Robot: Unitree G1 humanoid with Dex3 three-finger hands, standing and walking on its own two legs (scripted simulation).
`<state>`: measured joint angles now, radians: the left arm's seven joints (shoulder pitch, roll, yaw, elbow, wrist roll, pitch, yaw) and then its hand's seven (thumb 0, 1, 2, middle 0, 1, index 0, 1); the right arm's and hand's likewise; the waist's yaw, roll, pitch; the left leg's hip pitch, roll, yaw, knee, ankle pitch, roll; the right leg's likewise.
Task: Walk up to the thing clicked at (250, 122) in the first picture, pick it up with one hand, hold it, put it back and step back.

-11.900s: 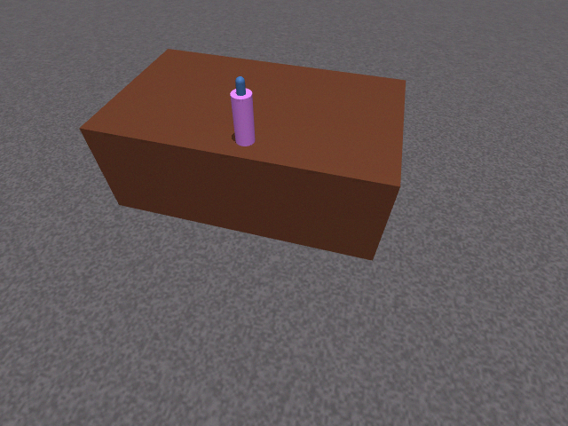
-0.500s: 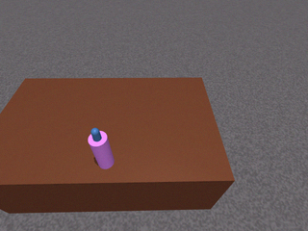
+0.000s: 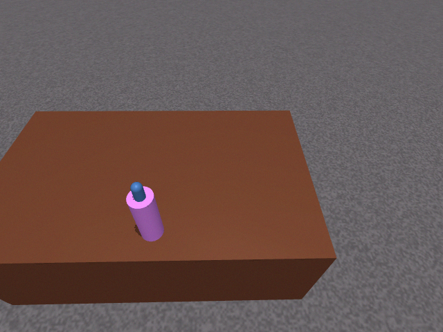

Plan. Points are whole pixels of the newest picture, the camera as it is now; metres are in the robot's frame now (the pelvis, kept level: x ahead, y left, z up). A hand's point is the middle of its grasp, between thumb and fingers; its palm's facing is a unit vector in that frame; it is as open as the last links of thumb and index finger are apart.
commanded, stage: stand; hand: left
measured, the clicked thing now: (145, 210) +0.48 +0.22 -0.21
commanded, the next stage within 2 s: go down in 0.38 s
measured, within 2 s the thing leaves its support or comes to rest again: neither
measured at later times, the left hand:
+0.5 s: hand out of the picture +0.08 +0.26 -0.16, palm faces -0.03 -0.94 -0.35, open 7.4 cm
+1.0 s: hand out of the picture +0.14 +0.26 -0.15, palm faces +0.04 -0.95 -0.32, open 15.8 cm
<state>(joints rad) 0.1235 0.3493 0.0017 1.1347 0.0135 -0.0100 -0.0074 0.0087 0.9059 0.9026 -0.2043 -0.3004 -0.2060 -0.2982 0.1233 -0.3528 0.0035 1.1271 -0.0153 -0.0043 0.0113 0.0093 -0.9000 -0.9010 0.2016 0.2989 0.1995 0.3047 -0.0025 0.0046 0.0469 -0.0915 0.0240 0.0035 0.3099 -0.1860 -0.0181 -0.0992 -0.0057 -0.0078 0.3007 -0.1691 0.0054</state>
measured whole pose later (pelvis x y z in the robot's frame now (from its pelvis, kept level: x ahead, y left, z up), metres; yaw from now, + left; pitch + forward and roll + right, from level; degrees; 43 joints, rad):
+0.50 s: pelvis +0.00 +0.00 +0.00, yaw +0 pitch -2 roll +0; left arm 0.12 0.35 0.00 1.12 0.01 -0.01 -0.01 0.01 0.90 0.90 -0.20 -0.30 -0.21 -0.30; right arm 0.12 -0.35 0.01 1.12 -0.01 -0.01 0.01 0.01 -0.90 -0.90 0.20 0.30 0.20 0.30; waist 0.00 0.01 0.04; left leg -0.08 0.02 0.00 0.31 -0.19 -0.02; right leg -0.09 -0.01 -0.01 0.30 -0.18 0.01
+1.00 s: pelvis -0.01 +0.01 -0.03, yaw +1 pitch +7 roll -1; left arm 0.13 0.34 0.12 0.66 0.02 0.30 -0.06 0.00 -0.19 0.14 -0.08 -0.04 -0.07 -0.05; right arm 0.21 -0.28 -0.11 0.68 0.04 -0.06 -0.02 0.00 0.23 -0.14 0.06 0.05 0.05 0.06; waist -0.02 0.01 -0.04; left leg -0.45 0.02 -0.01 0.67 -0.34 -0.01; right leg -0.45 -0.01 -0.01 0.65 -0.32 0.01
